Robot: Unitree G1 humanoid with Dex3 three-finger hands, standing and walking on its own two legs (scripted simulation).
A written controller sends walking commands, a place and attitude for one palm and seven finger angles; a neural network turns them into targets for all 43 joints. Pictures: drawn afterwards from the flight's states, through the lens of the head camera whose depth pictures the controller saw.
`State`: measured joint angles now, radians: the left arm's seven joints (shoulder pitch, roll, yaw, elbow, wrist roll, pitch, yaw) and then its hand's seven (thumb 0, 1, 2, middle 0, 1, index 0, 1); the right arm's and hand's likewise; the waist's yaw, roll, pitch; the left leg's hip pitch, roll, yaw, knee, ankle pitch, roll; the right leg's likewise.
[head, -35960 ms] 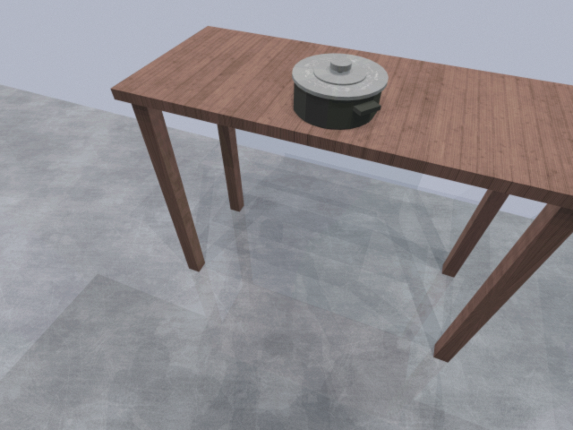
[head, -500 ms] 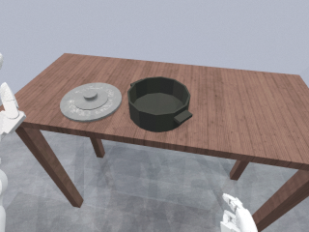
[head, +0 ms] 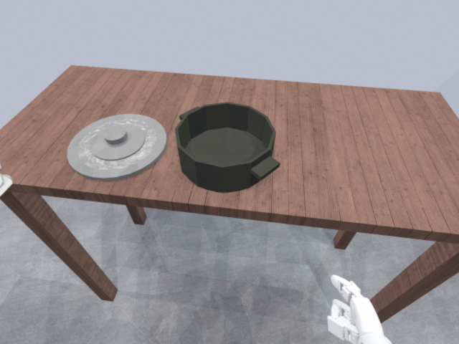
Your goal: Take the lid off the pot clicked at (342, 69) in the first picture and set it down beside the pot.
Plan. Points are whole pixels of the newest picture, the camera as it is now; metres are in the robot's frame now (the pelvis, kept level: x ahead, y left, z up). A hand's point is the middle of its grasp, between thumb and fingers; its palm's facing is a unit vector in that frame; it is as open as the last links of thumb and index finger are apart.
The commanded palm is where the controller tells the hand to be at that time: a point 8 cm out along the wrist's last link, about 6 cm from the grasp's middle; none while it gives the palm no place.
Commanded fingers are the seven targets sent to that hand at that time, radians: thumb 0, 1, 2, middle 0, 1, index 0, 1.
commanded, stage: step back with the hand held close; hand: left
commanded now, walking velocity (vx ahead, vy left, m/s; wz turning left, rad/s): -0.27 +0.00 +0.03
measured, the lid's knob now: (115, 135) +0.48 +0.31 +0.09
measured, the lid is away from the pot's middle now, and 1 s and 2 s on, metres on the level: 0.24 0.24 0.24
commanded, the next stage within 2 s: stop stepping back and stand still in 0.94 s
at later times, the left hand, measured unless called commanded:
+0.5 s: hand out of the picture +0.13 +0.22 +0.26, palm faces +0.48 -0.71 -0.52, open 7.4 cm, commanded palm +0.06 +0.28 +0.27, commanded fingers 0.00 0.90 0.90 -0.20 -0.30 -0.20 -0.30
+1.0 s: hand out of the picture +0.02 +0.23 +0.26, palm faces +0.50 -0.79 -0.34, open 7.4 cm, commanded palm -0.05 +0.28 +0.27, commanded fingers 0.00 0.90 0.90 -0.20 -0.30 -0.20 -0.30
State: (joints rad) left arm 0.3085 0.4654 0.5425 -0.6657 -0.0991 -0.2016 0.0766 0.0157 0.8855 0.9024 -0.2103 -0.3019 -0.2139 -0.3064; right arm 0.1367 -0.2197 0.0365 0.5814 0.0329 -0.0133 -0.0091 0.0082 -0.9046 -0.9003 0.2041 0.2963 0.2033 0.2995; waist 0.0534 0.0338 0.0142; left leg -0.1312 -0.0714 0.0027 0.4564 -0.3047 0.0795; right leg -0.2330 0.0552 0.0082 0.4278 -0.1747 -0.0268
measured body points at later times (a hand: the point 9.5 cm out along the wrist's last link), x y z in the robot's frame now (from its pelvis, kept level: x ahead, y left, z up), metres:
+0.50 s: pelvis -0.07 +0.00 -0.02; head -0.05 +0.00 +0.43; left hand +0.09 +0.26 +0.29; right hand +0.10 -0.26 -0.10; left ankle -0.04 +0.12 -0.74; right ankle +0.03 -0.10 -0.74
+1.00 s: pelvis -0.19 +0.01 -0.02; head -0.15 +0.03 +0.43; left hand -0.01 +0.27 +0.28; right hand -0.01 -0.21 -0.10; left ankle -0.06 +0.11 -0.73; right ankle -0.22 -0.11 -0.74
